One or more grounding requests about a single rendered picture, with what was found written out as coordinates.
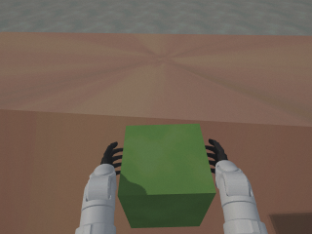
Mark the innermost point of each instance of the right robot forearm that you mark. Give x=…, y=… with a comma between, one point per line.
x=237, y=200

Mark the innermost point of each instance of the robot right hand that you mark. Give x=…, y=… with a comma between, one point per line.
x=218, y=153

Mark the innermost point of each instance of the left robot forearm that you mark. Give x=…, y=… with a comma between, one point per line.
x=98, y=206

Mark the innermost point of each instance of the robot left hand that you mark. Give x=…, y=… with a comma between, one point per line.
x=108, y=157

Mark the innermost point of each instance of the carton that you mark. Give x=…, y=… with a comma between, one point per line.
x=165, y=177

